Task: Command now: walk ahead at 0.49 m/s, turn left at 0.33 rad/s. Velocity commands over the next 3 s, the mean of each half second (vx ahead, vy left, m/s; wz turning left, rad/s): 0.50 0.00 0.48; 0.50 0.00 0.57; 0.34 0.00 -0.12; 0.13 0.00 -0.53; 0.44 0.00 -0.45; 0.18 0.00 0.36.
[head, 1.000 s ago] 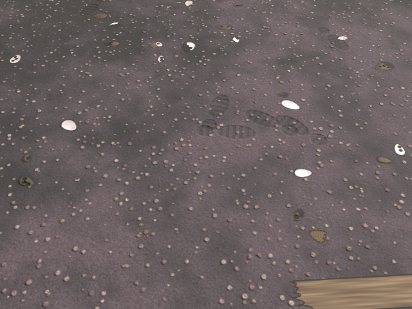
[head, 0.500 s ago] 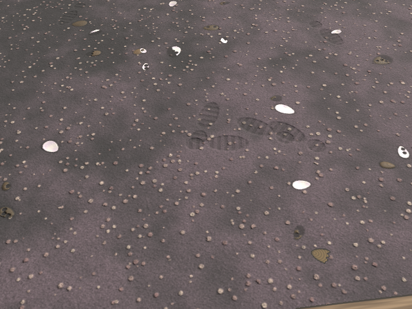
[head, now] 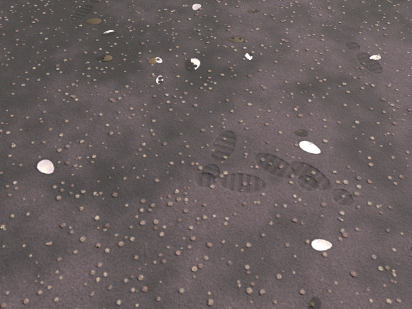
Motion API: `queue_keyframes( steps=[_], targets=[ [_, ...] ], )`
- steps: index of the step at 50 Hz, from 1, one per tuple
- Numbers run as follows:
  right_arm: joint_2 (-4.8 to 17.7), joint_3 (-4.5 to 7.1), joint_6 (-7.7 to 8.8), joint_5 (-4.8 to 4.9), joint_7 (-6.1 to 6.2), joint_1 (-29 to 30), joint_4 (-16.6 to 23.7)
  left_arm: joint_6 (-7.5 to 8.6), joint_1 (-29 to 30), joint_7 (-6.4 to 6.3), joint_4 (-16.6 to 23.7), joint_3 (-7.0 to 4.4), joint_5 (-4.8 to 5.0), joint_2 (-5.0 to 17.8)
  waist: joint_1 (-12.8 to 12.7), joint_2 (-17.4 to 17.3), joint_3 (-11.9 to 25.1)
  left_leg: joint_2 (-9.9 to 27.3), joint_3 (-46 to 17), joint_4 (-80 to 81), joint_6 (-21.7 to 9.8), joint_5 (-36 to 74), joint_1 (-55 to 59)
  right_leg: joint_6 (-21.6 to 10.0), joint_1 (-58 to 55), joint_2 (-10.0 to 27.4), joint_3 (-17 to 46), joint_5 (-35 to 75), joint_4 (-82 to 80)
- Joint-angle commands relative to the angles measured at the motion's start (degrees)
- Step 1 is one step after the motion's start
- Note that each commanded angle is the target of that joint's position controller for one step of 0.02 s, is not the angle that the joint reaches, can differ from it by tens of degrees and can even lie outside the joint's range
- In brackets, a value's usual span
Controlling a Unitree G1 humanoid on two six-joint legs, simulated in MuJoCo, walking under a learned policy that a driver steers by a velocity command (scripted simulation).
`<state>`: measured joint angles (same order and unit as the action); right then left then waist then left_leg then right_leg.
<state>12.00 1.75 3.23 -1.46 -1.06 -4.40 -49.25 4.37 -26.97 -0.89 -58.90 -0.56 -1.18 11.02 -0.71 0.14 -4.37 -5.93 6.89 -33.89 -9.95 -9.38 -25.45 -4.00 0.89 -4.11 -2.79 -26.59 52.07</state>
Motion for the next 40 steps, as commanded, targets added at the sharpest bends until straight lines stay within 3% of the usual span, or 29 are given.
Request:
queue_keyframes(
  steps=[1,2,3,4,7,10,14,20,22,23,24,25,26,27,28,29,30,31,33,36,40],
  targets=[
    [10.5,3.56,-0.66,1.55,0.02,-14.0,-2.9,1.78,3.6,0.72,7.8,-1.69,-0.26,8.5,4.5,-3.5,7.0,23.5,-44.0,20.8,-13.9,-15.0,33.3,-0.7,39.3,3.8,6.9,6.6,29.3],
    [7.8,3.00,-0.45,1.30,-0.13,-11.3,-2.6,2.30,7.1,0.90,8.8,-1.97,-0.29,9.4,3.1,0.3,2.9,21.6,-39.2,22.7,-11.8,-10.2,25.6,-0.7,37.1,5.6,6.4,9.7,25.3],
    [6.5,2.60,0.01,0.95,-0.02,-10.7,-2.9,2.04,8.3,0.88,9.2,-2.02,-0.48,8.7,1.0,2.7,0.8,19.1,-35.0,23.2,-10.0,-2.4,20.0,-0.1,34.2,6.9,6.6,10.4,22.1],
    [6.0,2.29,0.45,0.99,0.32,-11.0,-3.3,1.09,7.8,0.99,9.7,-1.84,-0.99,7.7,-0.8,2.9,1.0,17.1,-31.4,23.4,-8.9,2.5,15.9,1.0,30.9,7.9,6.8,10.1,19.2],
    [7.8,2.47,1.60,1.29,0.60,-13.7,-4.2,-1.06,8.8,1.27,10.8,-1.36,-1.52,5.3,-1.9,1.0,1.4,13.8,-25.2,24.2,-7.7,9.1,11.1,3.5,28.6,8.8,5.0,10.6,11.5],
    [8.7,2.58,1.40,1.47,0.73,-17.4,-4.5,-1.77,18.0,1.37,14.5,-1.43,-1.37,6.0,0.5,-1.1,-0.8,11.9,-24.1,25.7,-5.6,8.5,10.5,5.6,33.1,9.5,3.4,18.6,2.7],
    [8.8,2.65,0.92,1.43,0.83,-23.3,-4.9,-2.09,26.4,1.77,17.6,-1.44,-1.06,6.5,4.4,-2.8,0.7,11.2,-24.9,23.1,-1.9,14.2,18.4,6.5,37.7,8.3,3.4,26.8,-5.4],
    [9.5,2.88,0.38,0.31,1.72,-27.9,-4.4,-1.35,36.2,2.30,22.2,-0.67,-0.49,6.6,7.6,-4.8,0.7,12.1,-28.1,16.8,-2.8,23.5,28.3,5.9,39.7,4.9,3.3,23.1,-14.6],
    [10.3,3.21,0.35,0.19,2.19,-26.3,-3.6,-0.70,35.1,2.27,22.9,-0.69,-0.11,7.4,6.1,-5.7,1.0,12.7,-29.4,14.5,-1.9,26.2,27.9,4.9,34.2,4.0,4.0,21.8,-19.1],
    [11.0,3.41,0.37,0.26,2.32,-23.9,-2.8,-0.38,31.8,2.05,22.2,-0.94,0.06,8.1,4.1,-6.2,1.7,12.5,-29.3,12.7,-0.7,28.5,25.6,4.0,27.8,3.2,4.0,20.1,-21.8],
    [11.8,3.61,0.59,0.36,2.13,-21.8,-2.1,-0.03,26.3,1.57,20.6,-1.51,0.21,9.5,1.5,-6.1,4.1,11.3,-29.0,8.5,0.7,33.4,23.0,3.0,18.8,1.6,3.6,18.4,-24.0],
    [12.1,3.68,1.07,0.82,1.51,-20.2,-1.8,0.64,18.0,0.87,18.4,-2.35,0.14,11.4,-2.6,-3.7,8.4,8.4,-26.9,-0.7,2.1,34.4,20.1,1.4,7.1,2.3,4.1,20.6,-27.5],
    [9.9,3.15,1.69,1.70,0.88,-19.7,-0.1,1.23,8.7,-0.25,17.4,-3.45,-1.13,15.3,-6.0,0.6,16.2,5.5,-24.1,-14.2,3.2,21.9,12.5,-1.2,-7.1,12.4,13.2,12.4,-28.0],
    [3.3,1.87,1.56,3.75,1.13,-25.8,1.3,0.66,5.4,-0.74,17.6,-4.55,-2.67,19.9,-3.6,13.4,24.0,-2.6,-15.9,-30.7,5.3,-18.9,-4.9,-7.0,-23.0,29.4,36.5,10.5,-29.9],
    [9.0,2.59,0.85,1.89,1.70,-26.7,1.1,-0.22,7.5,-0.34,17.5,-4.77,-1.60,17.4,-1.9,12.0,22.7,0.8,-14.2,-37.7,4.7,-21.2,-11.2,-9.6,-18.1,30.3,47.1,3.3,-33.9],
    [10.0,2.98,0.21,0.80,1.56,-22.6,0.6,-0.33,11.6,-0.08,18.2,-3.67,-1.15,11.9,-0.8,4.7,13.2,3.9,-13.9,-39.0,4.9,-15.0,-12.2,-8.1,-9.1,27.2,38.3,1.3,-35.7],
    [9.0,2.85,0.01,0.46,0.91,-19.1,1.2,-0.17,14.3,0.25,18.1,-2.89,-0.94,8.7,-0.4,1.3,7.9,5.7,-13.0,-36.9,5.4,-10.9,-11.1,-6.7,-2.1,23.8,29.4,6.7,-37.3],
    [8.1,2.87,-0.42,0.13,0.32,-17.7,1.6,0.07,14.5,0.32,17.6,-2.57,-1.04,7.8,0.3,2.8,5.7,7.1,-12.5,-35.1,5.7,-9.4,-9.8,-5.3,1.9,21.3,23.2,12.5,-38.7],
    [6.9,2.73,-1.80,-0.67,-0.77,-17.4,2.0,0.97,12.6,0.46,15.8,-2.48,-0.45,7.5,1.6,5.7,4.3,8.1,-11.3,-33.9,6.3,-8.3,-7.8,-4.2,5.9,18.7,15.6,21.0,-40.3],
    [5.9,2.40,-2.78,-0.72,-1.75,-13.2,4.4,2.36,9.9,0.95,14.2,-2.81,0.35,8.0,1.9,5.5,4.1,8.9,-10.7,-33.3,6.6,-5.0,-11.7,-4.9,5.3,19.1,9.8,29.4,-41.9],
    [5.3,1.77,-2.79,-0.60,-2.69,-4.8,7.9,2.22,7.0,1.04,12.5,-2.88,0.08,8.0,0.9,4.8,2.0,9.6,-9.1,-26.4,7.4,2.8,-16.3,-4.9,4.3,18.2,2.4,33.6,-43.3]
  ],
)
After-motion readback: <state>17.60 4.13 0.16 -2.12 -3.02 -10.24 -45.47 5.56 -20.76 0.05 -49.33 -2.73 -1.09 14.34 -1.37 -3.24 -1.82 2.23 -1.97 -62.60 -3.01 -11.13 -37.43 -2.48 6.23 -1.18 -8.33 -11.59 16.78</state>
